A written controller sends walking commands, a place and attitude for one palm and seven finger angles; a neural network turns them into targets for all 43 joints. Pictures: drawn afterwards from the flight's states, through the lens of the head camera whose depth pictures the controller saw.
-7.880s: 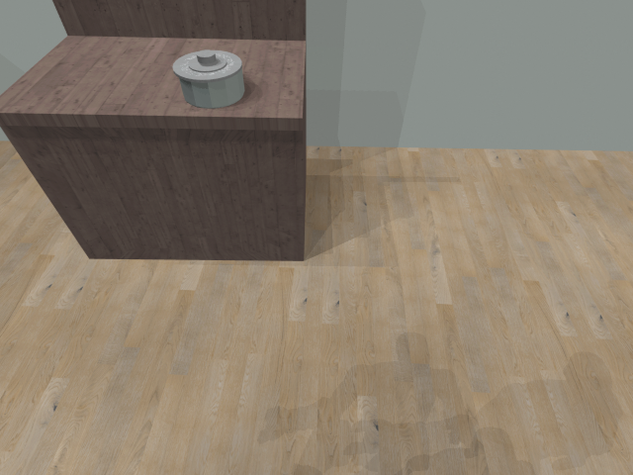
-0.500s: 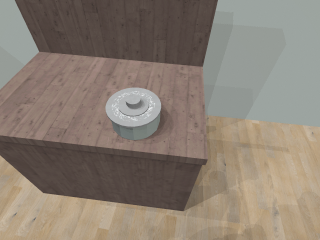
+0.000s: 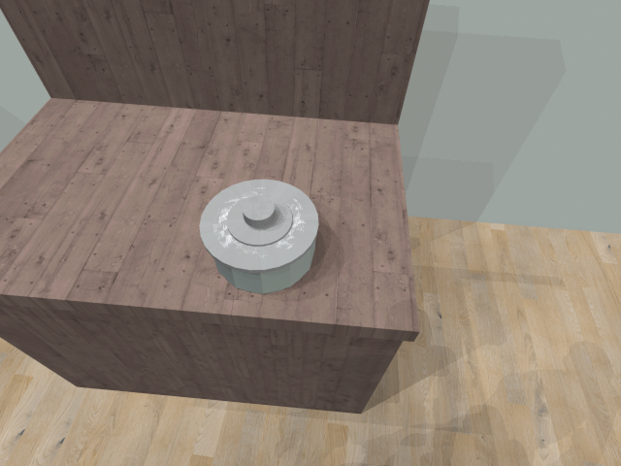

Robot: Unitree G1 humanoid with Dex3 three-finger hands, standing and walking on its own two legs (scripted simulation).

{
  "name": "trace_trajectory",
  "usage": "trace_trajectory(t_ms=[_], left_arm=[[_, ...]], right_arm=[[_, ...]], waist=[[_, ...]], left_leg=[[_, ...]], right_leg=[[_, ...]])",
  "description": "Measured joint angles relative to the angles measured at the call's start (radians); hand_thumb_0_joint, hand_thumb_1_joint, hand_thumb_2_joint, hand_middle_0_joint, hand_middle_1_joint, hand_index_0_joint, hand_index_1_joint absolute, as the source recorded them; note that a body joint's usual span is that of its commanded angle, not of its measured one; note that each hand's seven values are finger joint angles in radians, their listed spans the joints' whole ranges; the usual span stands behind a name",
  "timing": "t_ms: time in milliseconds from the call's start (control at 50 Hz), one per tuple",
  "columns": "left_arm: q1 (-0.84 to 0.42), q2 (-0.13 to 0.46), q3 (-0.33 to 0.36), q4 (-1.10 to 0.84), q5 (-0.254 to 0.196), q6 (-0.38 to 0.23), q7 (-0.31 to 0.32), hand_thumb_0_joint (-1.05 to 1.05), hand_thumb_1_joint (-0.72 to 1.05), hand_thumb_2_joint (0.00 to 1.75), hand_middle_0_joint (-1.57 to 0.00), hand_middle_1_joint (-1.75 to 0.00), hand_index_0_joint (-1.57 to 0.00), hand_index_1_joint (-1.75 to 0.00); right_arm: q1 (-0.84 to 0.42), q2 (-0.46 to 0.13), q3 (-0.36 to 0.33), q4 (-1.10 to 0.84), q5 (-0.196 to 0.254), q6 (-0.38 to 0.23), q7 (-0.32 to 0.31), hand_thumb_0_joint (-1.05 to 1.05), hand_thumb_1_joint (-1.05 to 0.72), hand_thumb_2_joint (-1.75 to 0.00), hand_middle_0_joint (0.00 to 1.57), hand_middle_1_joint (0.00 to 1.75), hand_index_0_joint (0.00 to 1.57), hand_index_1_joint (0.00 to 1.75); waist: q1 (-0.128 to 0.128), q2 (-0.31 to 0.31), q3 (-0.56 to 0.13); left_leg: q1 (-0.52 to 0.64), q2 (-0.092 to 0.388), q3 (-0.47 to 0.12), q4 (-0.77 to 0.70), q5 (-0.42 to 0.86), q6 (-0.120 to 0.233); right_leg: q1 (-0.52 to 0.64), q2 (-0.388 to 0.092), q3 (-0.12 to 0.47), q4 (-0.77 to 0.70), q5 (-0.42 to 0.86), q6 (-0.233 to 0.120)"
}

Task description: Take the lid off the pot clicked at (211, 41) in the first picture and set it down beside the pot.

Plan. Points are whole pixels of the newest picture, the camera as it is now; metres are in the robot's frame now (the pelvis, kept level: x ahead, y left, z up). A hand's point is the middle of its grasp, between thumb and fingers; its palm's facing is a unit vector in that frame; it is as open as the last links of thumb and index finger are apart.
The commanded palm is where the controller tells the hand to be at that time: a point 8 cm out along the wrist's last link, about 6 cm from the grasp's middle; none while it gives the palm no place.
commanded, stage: come to a stop and stand still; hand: left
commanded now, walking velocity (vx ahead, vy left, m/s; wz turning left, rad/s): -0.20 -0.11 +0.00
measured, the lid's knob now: (258, 211) +0.47 +0.11 +0.02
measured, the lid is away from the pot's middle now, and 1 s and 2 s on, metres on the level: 0.00 0.00 0.00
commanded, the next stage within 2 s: look again from close up in 0.82 s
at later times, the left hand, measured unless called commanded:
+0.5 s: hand out of the picture +0.05 +0.18 -0.18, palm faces +0.05 -0.97 -0.24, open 7.3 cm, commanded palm none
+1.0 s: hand out of the picture +0.04 +0.17 -0.17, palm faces +0.00 -0.97 -0.23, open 7.4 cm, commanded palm none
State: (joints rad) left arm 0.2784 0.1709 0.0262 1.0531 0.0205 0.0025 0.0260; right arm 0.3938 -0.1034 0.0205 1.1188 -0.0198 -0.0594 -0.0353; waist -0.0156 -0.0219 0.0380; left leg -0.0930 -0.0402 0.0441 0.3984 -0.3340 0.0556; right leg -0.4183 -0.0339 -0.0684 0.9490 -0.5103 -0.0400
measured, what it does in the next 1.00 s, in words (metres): steps on the spot: right foot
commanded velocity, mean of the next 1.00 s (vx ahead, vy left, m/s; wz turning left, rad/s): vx -0.04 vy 0.01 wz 0.00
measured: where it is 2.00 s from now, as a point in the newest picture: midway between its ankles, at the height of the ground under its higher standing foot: outside the picture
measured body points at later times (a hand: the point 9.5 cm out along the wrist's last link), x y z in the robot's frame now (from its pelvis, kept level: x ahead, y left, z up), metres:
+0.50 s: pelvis +0.01 -0.01 -0.01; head +0.04 -0.01 +0.44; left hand +0.05 +0.23 -0.16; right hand +0.07 -0.24 -0.16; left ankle -0.01 +0.10 -0.74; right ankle +0.04 -0.12 -0.74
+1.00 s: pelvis +0.03 -0.01 +0.00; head +0.04 -0.03 +0.45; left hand +0.04 +0.22 -0.15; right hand +0.02 -0.23 -0.16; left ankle -0.01 +0.10 -0.74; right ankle +0.04 -0.12 -0.74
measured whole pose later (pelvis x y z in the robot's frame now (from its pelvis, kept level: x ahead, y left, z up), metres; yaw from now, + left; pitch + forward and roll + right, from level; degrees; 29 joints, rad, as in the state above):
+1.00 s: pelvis +0.03 -0.01 +0.00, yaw +0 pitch +0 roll +1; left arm 0.29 0.16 -0.02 1.05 0.01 0.00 0.03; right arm 0.33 -0.18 0.02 1.05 -0.01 -0.01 -0.01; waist 0.00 0.02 0.02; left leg -0.16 0.01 0.09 0.45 -0.30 0.00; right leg -0.28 -0.03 -0.04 0.51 -0.24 -0.01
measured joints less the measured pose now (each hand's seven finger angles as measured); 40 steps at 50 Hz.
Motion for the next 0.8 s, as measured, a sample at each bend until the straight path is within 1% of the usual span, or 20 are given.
trace_trajectory(t_ms=[20, 60, 100, 120, 160, 200, 220, 240, 260, 280, 300, 360, 440, 480, 520, 560, 640, 720, 800], left_arm=[[-0.023, -0.001, 0.001, -0.013, -0.002, -0.003, 0.002, 0.01, 0.91, 0.90, -0.19, -0.30, -0.20, -0.30], [-0.063, -0.004, 0.001, -0.039, -0.007, -0.012, 0.006, 0.01, 0.91, 0.90, -0.19, -0.30, -0.20, -0.30], [-0.087, -0.003, 0.000, -0.061, -0.008, -0.032, 0.008, 0.01, 0.91, 0.90, -0.19, -0.30, -0.20, -0.30], [-0.095, -0.007, 0.001, -0.062, -0.009, -0.042, 0.012, 0.01, 0.91, 0.90, -0.19, -0.30, -0.20, -0.30], [-0.106, -0.013, -0.005, -0.061, -0.007, -0.048, 0.017, 0.01, 0.91, 0.90, -0.19, -0.30, -0.20, -0.30], [-0.114, -0.016, -0.009, -0.065, -0.001, -0.041, 0.022, 0.00, 0.91, 0.90, -0.19, -0.30, -0.20, -0.30], [-0.119, -0.017, -0.009, -0.067, 0.001, -0.036, 0.024, 0.00, 0.91, 0.90, -0.19, -0.30, -0.20, -0.30], [-0.123, -0.017, -0.010, -0.069, 0.001, -0.031, 0.026, 0.00, 0.91, 0.90, -0.19, -0.30, -0.20, -0.30], [-0.125, -0.018, -0.010, -0.071, -0.001, -0.025, 0.026, 0.00, 0.91, 0.90, -0.20, -0.30, -0.20, -0.30], [-0.123, -0.018, -0.005, -0.074, -0.006, -0.019, 0.029, 0.00, 0.91, 0.90, -0.20, -0.30, -0.20, -0.30], [-0.121, -0.014, 0.001, -0.075, -0.010, -0.011, 0.031, 0.00, 0.92, 0.90, -0.20, -0.30, -0.20, -0.30], [-0.104, -0.005, 0.004, -0.075, -0.006, 0.013, 0.028, 0.00, 0.93, 0.90, -0.20, -0.30, -0.21, -0.30], [-0.068, 0.004, 0.000, -0.074, 0.000, 0.017, 0.024, 0.00, 0.92, 0.90, -0.20, -0.30, -0.20, -0.30], [-0.045, 0.004, -0.009, -0.066, -0.002, 0.006, 0.030, 0.00, 0.92, 0.90, -0.20, -0.30, -0.20, -0.30], [-0.020, 0.008, -0.015, -0.054, -0.004, 0.004, 0.027, 0.00, 0.92, 0.90, -0.20, -0.30, -0.20, -0.30], [0.002, 0.009, -0.020, -0.038, -0.004, 0.015, 0.019, 0.00, 0.91, 0.90, -0.20, -0.30, -0.21, -0.30], [0.036, 0.012, -0.026, -0.030, 0.000, 0.025, 0.009, 0.01, 0.91, 0.90, -0.20, -0.30, -0.20, -0.30], [0.052, 0.015, -0.029, -0.033, 0.001, 0.019, 0.005, 0.01, 0.91, 0.90, -0.20, -0.30, -0.20, -0.30], [0.052, 0.013, -0.034, -0.030, -0.001, 0.011, 0.001, 0.01, 0.91, 0.90, -0.20, -0.30, -0.20, -0.30]], right_arm=[[0.003, 0.005, 0.003, 0.007, 0.001, 0.002, -0.001, 0.00, -0.91, -0.90, 0.20, 0.30, 0.20, 0.30], [0.005, 0.015, 0.007, 0.021, 0.004, 0.009, -0.004, 0.00, -0.90, -0.90, 0.20, 0.30, 0.20, 0.30], [0.008, 0.024, 0.006, 0.029, 0.013, 0.016, -0.004, 0.00, -0.90, -0.90, 0.20, 0.30, 0.20, 0.30], [0.003, 0.024, 0.002, 0.031, 0.019, 0.022, -0.004, 0.00, -0.90, -0.90, 0.20, 0.30, 0.20, 0.30], [-0.020, 0.019, -0.012, 0.026, 0.031, 0.036, -0.005, 0.00, -0.90, -0.90, 0.20, 0.30, 0.20, 0.30], [-0.051, 0.014, -0.027, 0.011, 0.038, 0.046, -0.007, 0.00, -0.90, -0.90, 0.20, 0.30, 0.20, 0.30], [-0.070, 0.012, -0.032, 0.002, 0.039, 0.048, -0.008, 0.00, -0.90, -0.90, 0.20, 0.30, 0.20, 0.30], [-0.088, 0.009, -0.036, -0.007, 0.039, 0.048, -0.007, 0.00, -0.90, -0.90, 0.20, 0.30, 0.20, 0.30], [-0.105, 0.004, -0.039, -0.017, 0.038, 0.046, -0.006, 0.00, -0.90, -0.90, 0.20, 0.30, 0.20, 0.30], [-0.119, -0.001, -0.042, -0.024, 0.035, 0.044, -0.006, 0.00, -0.91, -0.90, 0.20, 0.30, 0.20, 0.30], [-0.131, -0.004, -0.044, -0.029, 0.030, 0.045, -0.008, 0.00, -0.91, -0.90, 0.20, 0.30, 0.20, 0.30], [-0.148, -0.026, -0.050, -0.047, 0.021, 0.054, -0.006, 0.00, -0.92, -0.90, 0.20, 0.30, 0.20, 0.30], [-0.172, -0.044, -0.049, -0.073, 0.020, 0.057, -0.001, 0.00, -0.92, -0.90, 0.20, 0.30, 0.20, 0.30], [-0.181, -0.059, -0.050, -0.104, 0.020, 0.062, 0.008, 0.00, -0.92, -0.90, 0.20, 0.30, 0.20, 0.30], [-0.183, -0.069, -0.052, -0.135, 0.018, 0.062, 0.012, 0.00, -0.92, -0.90, 0.20, 0.30, 0.20, 0.30], [-0.172, -0.078, -0.050, -0.159, 0.012, 0.059, 0.016, 0.00, -0.92, -0.90, 0.20, 0.30, 0.20, 0.30], [-0.153, -0.087, -0.039, -0.177, 0.008, 0.066, 0.022, 0.00, -0.92, -0.90, 0.20, 0.30, 0.20, 0.30], [-0.144, -0.096, -0.031, -0.180, 0.006, 0.064, 0.026, 0.00, -0.93, -0.90, 0.20, 0.30, 0.20, 0.30], [-0.124, -0.100, -0.023, -0.163, 0.007, 0.057, 0.028, 0.00, -0.93, -0.90, 0.20, 0.30, 0.20, 0.30]], waist=[[-0.001, 0.003, 0.007], [-0.001, 0.008, 0.022], [0.001, 0.004, 0.031], [0.003, 0.009, 0.031], [-0.009, 0.021, 0.030], [-0.020, 0.016, 0.031], [-0.020, 0.009, 0.036], [-0.019, 0.001, 0.043], [-0.017, -0.004, 0.049], [-0.012, -0.010, 0.054], [-0.005, -0.019, 0.053], [0.013, -0.023, 0.034], [0.027, -0.013, 0.027], [0.025, 0.007, 0.023], [0.020, 0.012, 0.016], [0.017, 0.028, -0.005], [0.026, 0.062, -0.039], [0.030, 0.068, -0.048], [0.028, 0.065, -0.042]], left_leg=[[0.008, -0.002, -0.005, -0.007, 0.000, -0.003], [0.021, -0.004, -0.014, -0.003, -0.010, -0.012], [0.021, -0.008, -0.020, 0.044, -0.043, -0.022], [0.009, -0.002, -0.022, 0.089, -0.064, -0.030], [-0.031, 0.010, -0.031, 0.181, -0.099, -0.053], [-0.076, 0.020, -0.022, 0.226, -0.162, -0.065], [-0.093, 0.025, -0.015, 0.222, -0.165, -0.069], [-0.103, 0.031, -0.010, 0.194, -0.133, -0.071], [-0.105, 0.039, -0.004, 0.157, -0.050, -0.073], [-0.101, 0.042, 0.007, 0.143, 0.028, -0.072], [-0.094, 0.039, 0.017, 0.141, 0.037, -0.066], [-0.083, 0.041, 0.030, 0.127, 0.003, -0.051], [-0.080, 0.048, 0.036, 0.106, 0.015, -0.051], [-0.106, 0.059, 0.033, 0.135, 0.010, -0.053], [-0.110, 0.051, 0.039, 0.146, 0.004, -0.049], [-0.107, 0.045, 0.040, 0.147, 0.004, -0.042], [-0.100, 0.044, 0.044, 0.144, 0.002, -0.036], [-0.098, 0.040, 0.052, 0.117, 0.018, -0.036], [-0.096, 0.040, 0.054, 0.089, 0.033, -0.038]], right_leg=[[-0.003, -0.004, 0.000, -0.042, 0.031, 0.004], [0.022, -0.009, 0.003, -0.189, 0.126, 0.011], [0.078, -0.012, 0.013, -0.352, 0.303, 0.014], [0.092, -0.007, 0.012, -0.363, 0.301, 0.019], [0.104, 0.000, 0.000, -0.352, 0.241, 0.016], [0.111, -0.005, -0.010, -0.351, 0.216, 0.011], [0.113, -0.009, -0.011, -0.351, 0.215, 0.010], [0.114, -0.011, -0.011, -0.350, 0.216, 0.012], [0.114, -0.011, -0.010, -0.343, 0.216, 0.015], [0.113, -0.012, -0.005, -0.333, 0.213, 0.018], [0.114, -0.014, 0.004, -0.328, 0.211, 0.022], [0.121, -0.009, 0.016, -0.352, 0.225, 0.033], [0.130, 0.000, 0.019, -0.392, 0.254, 0.029], [0.121, 0.009, 0.015, -0.399, 0.267, 0.029], [0.110, 0.001, 0.022, -0.379, 0.261, 0.030], [0.111, -0.005, 0.024, -0.372, 0.255, 0.034], [0.119, -0.005, 0.028, -0.380, 0.259, 0.040], [0.112, -0.006, 0.037, -0.392, 0.268, 0.039], [0.109, -0.005, 0.039, -0.411, 0.278, 0.038]])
